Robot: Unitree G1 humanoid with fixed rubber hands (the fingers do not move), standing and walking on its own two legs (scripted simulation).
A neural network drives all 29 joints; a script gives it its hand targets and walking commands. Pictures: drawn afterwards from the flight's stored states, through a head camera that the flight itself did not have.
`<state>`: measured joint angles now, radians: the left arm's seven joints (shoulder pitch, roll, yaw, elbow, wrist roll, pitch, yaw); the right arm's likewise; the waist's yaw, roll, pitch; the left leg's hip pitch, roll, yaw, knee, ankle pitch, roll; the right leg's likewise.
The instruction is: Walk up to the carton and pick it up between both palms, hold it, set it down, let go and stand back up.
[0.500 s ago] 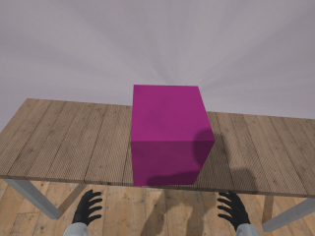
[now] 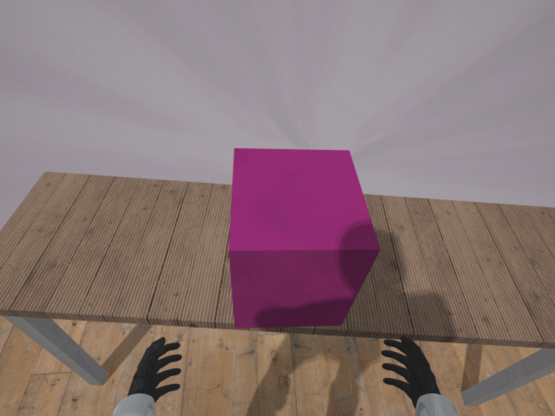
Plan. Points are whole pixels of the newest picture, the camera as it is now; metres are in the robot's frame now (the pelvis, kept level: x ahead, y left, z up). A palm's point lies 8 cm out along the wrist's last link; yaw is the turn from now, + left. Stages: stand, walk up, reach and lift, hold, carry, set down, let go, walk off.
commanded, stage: set down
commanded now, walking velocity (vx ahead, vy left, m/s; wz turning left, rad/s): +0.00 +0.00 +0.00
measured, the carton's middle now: (290, 241) +0.40 -0.01 -0.01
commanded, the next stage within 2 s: let go in 0.06 s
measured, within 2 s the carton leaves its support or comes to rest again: neither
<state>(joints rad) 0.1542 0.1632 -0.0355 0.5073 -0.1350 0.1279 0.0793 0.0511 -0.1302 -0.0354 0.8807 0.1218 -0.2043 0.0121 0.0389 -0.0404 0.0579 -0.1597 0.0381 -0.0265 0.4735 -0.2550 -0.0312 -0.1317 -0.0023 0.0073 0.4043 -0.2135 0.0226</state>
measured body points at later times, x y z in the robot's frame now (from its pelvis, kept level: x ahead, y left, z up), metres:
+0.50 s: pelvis +0.00 +0.00 +0.00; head +0.01 +0.03 +0.45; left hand +0.18 +0.21 -0.10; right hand +0.18 -0.21 -0.09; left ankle +0.00 +0.13 -0.74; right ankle +0.01 -0.14 -0.74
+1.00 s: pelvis +0.00 +0.00 +0.00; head +0.01 +0.02 +0.45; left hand +0.06 +0.26 -0.15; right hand +0.12 -0.28 -0.10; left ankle +0.00 +0.13 -0.74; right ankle +0.01 -0.14 -0.74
